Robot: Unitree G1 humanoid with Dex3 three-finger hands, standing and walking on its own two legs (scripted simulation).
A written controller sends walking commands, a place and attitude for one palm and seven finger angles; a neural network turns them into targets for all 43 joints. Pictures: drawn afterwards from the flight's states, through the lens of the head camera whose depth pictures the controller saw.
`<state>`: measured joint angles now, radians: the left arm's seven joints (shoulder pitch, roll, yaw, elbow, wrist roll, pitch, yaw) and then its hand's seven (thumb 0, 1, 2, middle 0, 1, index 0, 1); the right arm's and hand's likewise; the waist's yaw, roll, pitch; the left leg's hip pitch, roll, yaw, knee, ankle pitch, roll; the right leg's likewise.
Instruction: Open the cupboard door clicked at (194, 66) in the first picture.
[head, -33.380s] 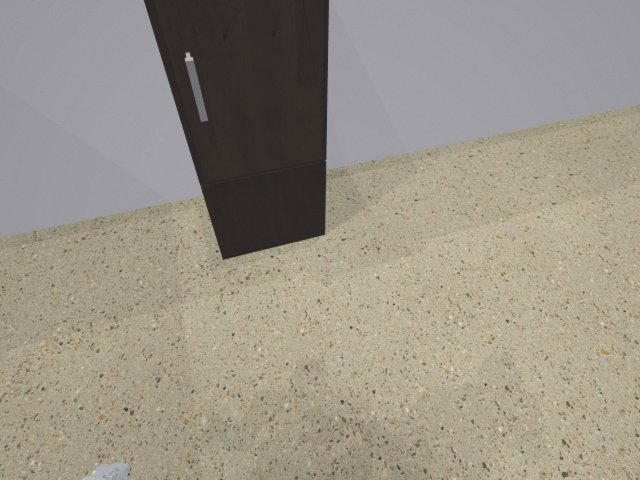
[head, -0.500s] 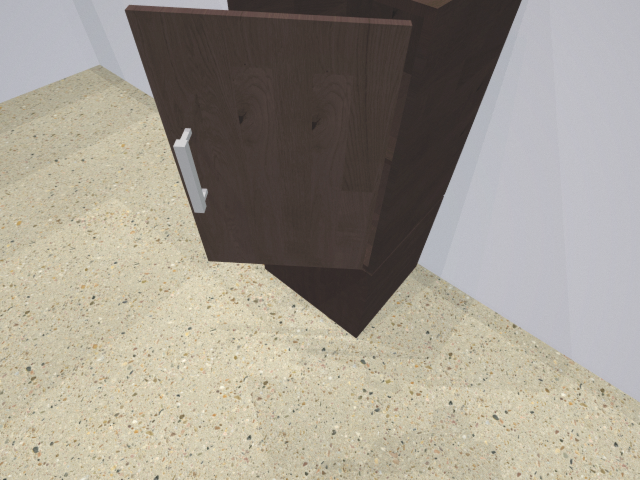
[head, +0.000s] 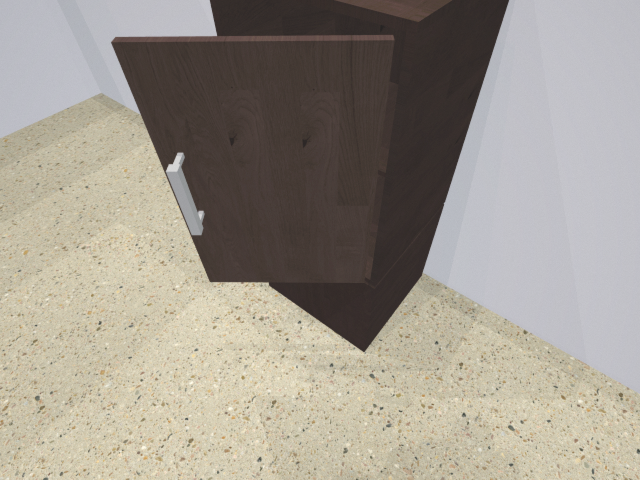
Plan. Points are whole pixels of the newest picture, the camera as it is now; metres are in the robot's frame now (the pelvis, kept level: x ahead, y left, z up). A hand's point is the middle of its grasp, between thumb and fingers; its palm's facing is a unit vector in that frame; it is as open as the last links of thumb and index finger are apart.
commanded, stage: look again from close up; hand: left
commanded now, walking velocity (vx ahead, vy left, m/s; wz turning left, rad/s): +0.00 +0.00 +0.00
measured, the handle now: (188, 195) +0.58 +0.29 -0.02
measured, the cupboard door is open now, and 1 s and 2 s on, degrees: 37 37 37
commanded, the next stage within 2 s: shuffle to correct the standing spot in 0.06 s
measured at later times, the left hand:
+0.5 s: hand out of the picture +0.01 +0.18 -0.19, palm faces +0.08 -0.98 -0.21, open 7.4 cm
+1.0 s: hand out of the picture +0.08 +0.23 -0.16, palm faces +0.11 -0.96 -0.26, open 7.3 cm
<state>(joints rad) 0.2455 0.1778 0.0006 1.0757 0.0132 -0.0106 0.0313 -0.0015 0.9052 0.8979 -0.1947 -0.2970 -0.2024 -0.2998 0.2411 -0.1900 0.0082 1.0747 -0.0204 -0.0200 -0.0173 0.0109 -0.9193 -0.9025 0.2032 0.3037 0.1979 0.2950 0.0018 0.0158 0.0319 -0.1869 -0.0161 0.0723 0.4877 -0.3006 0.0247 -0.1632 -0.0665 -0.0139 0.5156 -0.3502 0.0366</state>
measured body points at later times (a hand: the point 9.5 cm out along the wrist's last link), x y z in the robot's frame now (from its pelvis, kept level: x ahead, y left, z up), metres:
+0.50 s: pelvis +0.03 +0.00 -0.01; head +0.05 +0.01 +0.44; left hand +0.00 +0.24 -0.17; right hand +0.05 -0.24 -0.16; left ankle -0.02 +0.10 -0.74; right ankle -0.05 -0.13 -0.72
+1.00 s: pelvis +0.08 +0.03 +0.01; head +0.13 +0.02 +0.45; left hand +0.08 +0.28 -0.14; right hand +0.18 -0.20 -0.15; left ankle +0.11 +0.19 -0.69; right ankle +0.05 -0.09 -0.74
